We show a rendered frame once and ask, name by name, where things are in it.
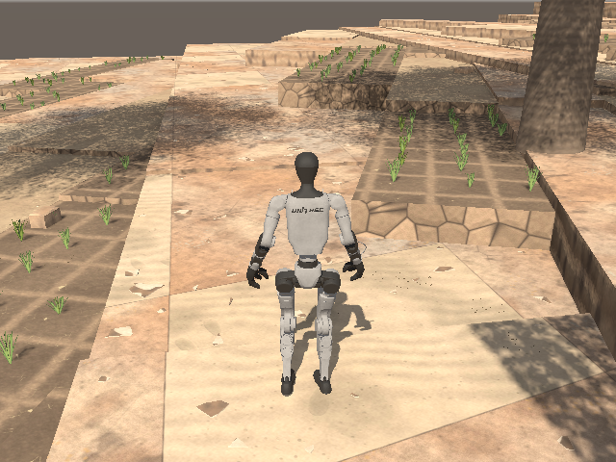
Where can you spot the robot left hand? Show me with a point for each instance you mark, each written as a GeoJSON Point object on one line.
{"type": "Point", "coordinates": [251, 273]}

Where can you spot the left robot upper arm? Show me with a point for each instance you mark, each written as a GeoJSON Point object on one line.
{"type": "Point", "coordinates": [276, 204]}

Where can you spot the robot right forearm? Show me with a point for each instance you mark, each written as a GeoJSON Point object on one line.
{"type": "Point", "coordinates": [354, 252]}

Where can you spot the robot torso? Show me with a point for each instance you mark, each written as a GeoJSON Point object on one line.
{"type": "Point", "coordinates": [307, 224]}

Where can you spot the robot left forearm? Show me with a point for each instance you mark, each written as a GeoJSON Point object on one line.
{"type": "Point", "coordinates": [259, 255]}

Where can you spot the robot right hand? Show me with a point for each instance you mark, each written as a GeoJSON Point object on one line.
{"type": "Point", "coordinates": [350, 267]}

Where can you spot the robot head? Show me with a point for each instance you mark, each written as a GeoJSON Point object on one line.
{"type": "Point", "coordinates": [306, 166]}

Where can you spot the right robot upper arm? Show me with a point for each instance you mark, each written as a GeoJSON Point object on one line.
{"type": "Point", "coordinates": [338, 203]}

